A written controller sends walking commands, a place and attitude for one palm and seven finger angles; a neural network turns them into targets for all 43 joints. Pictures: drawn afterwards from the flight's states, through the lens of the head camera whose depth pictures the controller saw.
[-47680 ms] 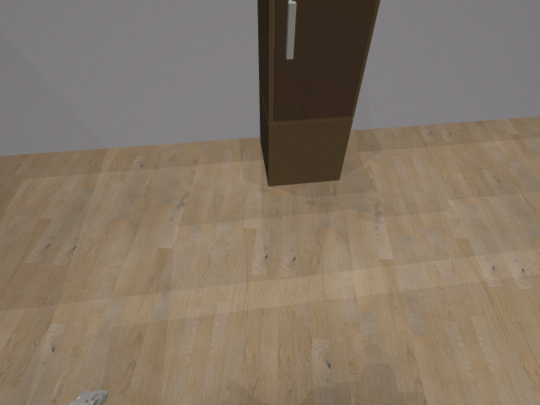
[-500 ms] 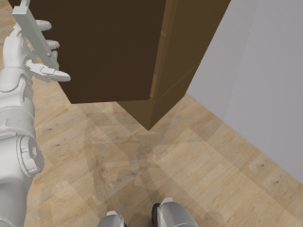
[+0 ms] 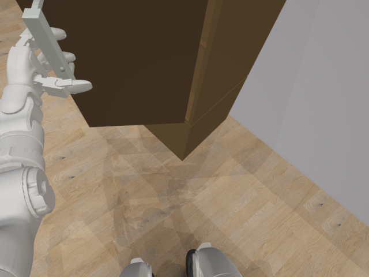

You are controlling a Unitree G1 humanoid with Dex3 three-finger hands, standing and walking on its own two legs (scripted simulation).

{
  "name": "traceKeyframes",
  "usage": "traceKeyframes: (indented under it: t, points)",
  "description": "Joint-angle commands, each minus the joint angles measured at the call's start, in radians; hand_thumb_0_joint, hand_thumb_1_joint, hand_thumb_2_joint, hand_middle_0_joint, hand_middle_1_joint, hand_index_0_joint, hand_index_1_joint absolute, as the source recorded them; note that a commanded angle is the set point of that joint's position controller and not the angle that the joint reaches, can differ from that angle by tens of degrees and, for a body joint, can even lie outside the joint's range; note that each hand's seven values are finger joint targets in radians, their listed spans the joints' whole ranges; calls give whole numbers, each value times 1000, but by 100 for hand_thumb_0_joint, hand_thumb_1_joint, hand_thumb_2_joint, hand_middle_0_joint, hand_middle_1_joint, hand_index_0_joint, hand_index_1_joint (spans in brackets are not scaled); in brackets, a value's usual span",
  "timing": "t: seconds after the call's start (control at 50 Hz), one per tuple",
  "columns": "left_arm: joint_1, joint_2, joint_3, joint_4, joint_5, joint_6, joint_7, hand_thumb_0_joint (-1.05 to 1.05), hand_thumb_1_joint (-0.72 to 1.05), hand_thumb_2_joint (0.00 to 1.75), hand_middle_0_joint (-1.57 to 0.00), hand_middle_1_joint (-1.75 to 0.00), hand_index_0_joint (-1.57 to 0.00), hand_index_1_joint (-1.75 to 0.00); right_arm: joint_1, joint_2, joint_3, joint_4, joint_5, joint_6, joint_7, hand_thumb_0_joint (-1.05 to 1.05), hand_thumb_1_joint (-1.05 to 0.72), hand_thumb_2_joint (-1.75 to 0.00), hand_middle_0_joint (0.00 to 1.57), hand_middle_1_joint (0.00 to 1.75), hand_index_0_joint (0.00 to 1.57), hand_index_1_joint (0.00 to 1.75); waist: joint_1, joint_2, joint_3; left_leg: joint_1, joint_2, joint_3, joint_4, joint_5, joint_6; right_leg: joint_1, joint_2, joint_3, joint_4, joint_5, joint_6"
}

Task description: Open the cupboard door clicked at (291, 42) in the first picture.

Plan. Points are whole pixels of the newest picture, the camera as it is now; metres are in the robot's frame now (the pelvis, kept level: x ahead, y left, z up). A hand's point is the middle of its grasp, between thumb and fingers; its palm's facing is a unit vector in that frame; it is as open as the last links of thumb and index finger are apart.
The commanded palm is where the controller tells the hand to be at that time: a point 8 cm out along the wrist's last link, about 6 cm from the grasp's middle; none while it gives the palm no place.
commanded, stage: close the thumb around the handle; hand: left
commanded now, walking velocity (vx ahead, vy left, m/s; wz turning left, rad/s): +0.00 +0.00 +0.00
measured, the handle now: (56, 47) +0.58 +0.22 +0.09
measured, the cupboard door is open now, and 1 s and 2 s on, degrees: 50 60 74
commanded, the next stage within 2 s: pull the door open along its arc in 0.46 s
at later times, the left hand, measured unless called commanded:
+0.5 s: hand (65, 67) +0.53 +0.19 +0.09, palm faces +0.01 -1.00 -0.01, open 5.9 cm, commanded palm +0.50 +0.23 +0.09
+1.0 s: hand (68, 92) +0.47 +0.18 +0.09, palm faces -0.02 -1.00 -0.01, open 6.2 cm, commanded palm +0.42 +0.23 +0.09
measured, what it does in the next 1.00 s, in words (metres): stands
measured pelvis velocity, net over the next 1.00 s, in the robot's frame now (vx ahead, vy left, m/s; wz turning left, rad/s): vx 0.02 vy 0.00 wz -0.04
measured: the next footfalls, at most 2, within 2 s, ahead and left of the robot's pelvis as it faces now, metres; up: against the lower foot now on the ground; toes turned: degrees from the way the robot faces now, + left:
none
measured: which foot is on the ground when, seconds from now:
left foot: down 0.00-1.00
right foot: down 0.00-1.00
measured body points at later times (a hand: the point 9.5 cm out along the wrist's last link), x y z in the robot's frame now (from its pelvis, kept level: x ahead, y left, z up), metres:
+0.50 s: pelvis +0.00 +0.00 +0.00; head +0.13 +0.02 +0.43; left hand +0.52 +0.25 +0.09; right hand -0.02 -0.26 -0.11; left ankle -0.03 +0.09 -0.69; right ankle +0.03 -0.12 -0.69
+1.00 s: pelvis +0.02 +0.00 +0.02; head +0.11 +0.00 +0.46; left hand +0.46 +0.23 +0.09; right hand +0.04 -0.26 -0.10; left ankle -0.03 +0.09 -0.69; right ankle +0.02 -0.12 -0.69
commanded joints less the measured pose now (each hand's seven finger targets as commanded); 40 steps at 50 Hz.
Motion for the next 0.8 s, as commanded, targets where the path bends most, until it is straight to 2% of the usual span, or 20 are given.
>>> traceKeyframes:
  t: [0.0, 0.04, 0.06, 0.08, 0.1, 0.12, 0.14, 0.18, 0.22, 0.24, 0.28, 0.38, 0.42, 0.46, 0.48, 0.56, 0.62, 0.66, 0.72, 0.78]
  points:
    - [-463, 239, 20, -235, -29, -81, -3, 0, 23, 61, -35, -128, -35, -128, 206, -189, -74, -33, -3, -10, -7, 0, -90, -90, 20, 30, 20, 30, -10, 161, -509, 326, -7, -89, -79, 584, -23, 250, 35, 48, -28, 367, -10]
    - [-451, 242, 23, -209, -26, -73, -2, 0, 34, 66, -36, -129, -36, -129, 207, -189, -74, -26, -3, -6, -7, 0, -90, -90, 20, 30, 20, 30, -15, 126, -498, 309, -5, -91, -81, 581, -24, 253, 35, 45, -27, 371, -6]
    - [-436, 236, 20, -205, -26, -68, -3, 0, 40, 68, -36, -130, -36, -130, 203, -189, -74, -31, -3, -5, -5, 0, -90, -90, 20, 30, 20, 30, -11, 137, -487, 295, -7, -83, -83, 565, -22, 258, 34, 48, -31, 370, -5]
    - [-428, 224, 7, -192, -26, -62, -5, 0, 45, 71, -37, -130, -37, -130, 201, -190, -73, -33, -2, -5, -5, 0, -90, -90, 20, 30, 20, 30, -16, 103, -470, 272, -10, -81, -85, 533, -18, 263, 35, 49, -35, 360, -4]
    - [-443, 247, 28, -206, -28, -66, -2, 0, 51, 73, -37, -131, -37, -131, 203, -190, -72, -35, -3, -5, -8, 0, -90, -90, 20, 30, 20, 30, -14, 102, -468, 264, -10, -80, -85, 534, -15, 276, 34, 51, -32, 371, -7]
    - [-461, 252, 18, -225, -18, -69, 0, 0, 56, 76, -38, -131, -38, -131, 200, -189, -71, -36, -1, -4, -7, 0, -90, -90, 20, 30, 20, 30, -9, 150, -486, 283, -11, -84, -89, 543, -21, 263, 32, 51, -28, 363, -7]
    - [-460, 236, 11, -223, -15, -69, 2, 0, 62, 78, -38, -132, -38, -132, 199, -187, -71, -36, -3, -4, -6, 0, -90, -90, 20, 30, 20, 30, -8, 162, -489, 299, -9, -88, -86, 552, -24, 245, 33, 46, -26, 351, -8]
    - [-473, 230, 9, -213, -19, -69, 9, 0, 73, 83, -39, -133, -39, -133, 203, -188, -74, -31, -3, -5, -6, 0, -90, -90, 20, 30, 20, 30, -21, 126, -469, 296, -7, -91, -87, 538, -23, 236, 35, 44, -32, 337, -5]
    - [-463, 248, 29, -226, -22, -78, 12, 0, 84, 88, -40, -134, -40, -134, 207, -190, -75, -32, -4, -6, -7, 0, -90, -90, 20, 30, 20, 30, -9, 141, -502, 314, -6, -93, -83, 575, -25, 246, 35, 46, -27, 361, -7]
    - [-475, 210, -5, -233, -21, -77, 11, 0, 90, 90, -40, -135, -40, -135, 204, -187, -75, -30, -4, -7, -5, 0, -90, -90, 20, 30, 20, 30, -21, 149, -501, 329, -5, -94, -82, 578, -27, 227, 35, 43, -28, 352, -4]
    - [-469, 238, 16, -232, -17, -76, 14, 0, 90, 90, -40, -135, -40, -135, 206, -190, -76, -28, -5, -5, -4, 0, -90, -90, 20, 30, 20, 30, -13, 146, -495, 314, -5, -92, -84, 568, -26, 243, 35, 45, -29, 356, -6]
    - [-461, 211, 5, -264, -24, -83, 13, 0, 90, 90, -40, -135, -40, -135, 206, -187, -80, -27, -7, -5, 0, 0, -90, -90, 20, 30, 20, 30, -7, 159, -527, 345, -4, -93, -82, 608, -29, 254, 37, 45, -30, 377, -6]
    - [-449, 231, 19, -257, -24, -85, 15, 0, 90, 90, -40, -135, -40, -135, 208, -189, -79, -24, -6, -3, 0, 0, -90, -90, 20, 30, 20, 30, -7, 141, -521, 339, -3, -94, -83, 612, -28, 257, 37, 44, -31, 383, -6]
    - [-431, 205, -4, -253, -20, -86, 11, 0, 90, 90, -40, -135, -40, -135, 200, -184, -78, -30, -3, -1, 1, 0, -90, -90, 20, 30, 20, 30, -3, 157, -497, 327, -6, -89, -88, 599, -28, 259, 36, 46, -33, 380, -7]
    - [-435, 190, -14, -239, -22, -82, 12, 0, 90, 90, -40, -135, -40, -135, 198, -185, -77, -27, -4, -1, 1, 0, -90, -90, 20, 30, 20, 30, -13, 135, -474, 313, -6, -86, -90, 574, -24, 256, 37, 44, -37, 372, -6]
    - [-473, 273, 30, -233, -9, -84, 12, 0, 90, 90, -40, -135, -40, -135, 203, -191, -74, -23, -4, -2, -8, 0, -90, -90, 20, 30, 20, 30, -15, 122, -488, 271, -13, -80, -90, 524, -15, 292, 32, 56, -35, 376, -5]
    - [-403, 264, 42, -268, -22, -90, 2, 0, 90, 90, -40, -135, -40, -135, 201, -186, -77, -37, -4, -2, -6, 0, -90, -90, 20, 30, 20, 30, 10, 160, -545, 315, -12, -76, -85, 603, -20, 314, 32, 57, -30, 425, -7]
    - [-347, 246, 40, -274, -36, -88, -7, 0, 90, 90, -40, -135, -40, -135, 190, -183, -78, -47, 0, 1, -3, 0, -90, -90, 20, 30, 20, 30, 23, 128, -532, 308, -9, -71, -90, 609, -20, 337, 35, 55, -32, 440, -7]
    - [-262, 250, 54, -349, -51, -96, -14, 0, 90, 90, -40, -135, -40, -135, 178, -182, -83, -70, 4, 5, 2, 0, -90, -90, 20, 30, 20, 30, 55, 143, -571, 332, -7, -67, -98, 671, -22, 382, 35, 58, -29, 485, -10]
    - [-142, 215, 49, -409, -74, -87, -15, 0, 90, 90, -40, -135, -40, -135, 154, -177, -90, -93, 13, 8, 7, 0, -90, -90, 20, 30, 20, 30, 76, 102, -550, 316, -7, -53, -117, 676, -17, 430, 35, 60, -42, 516, -9]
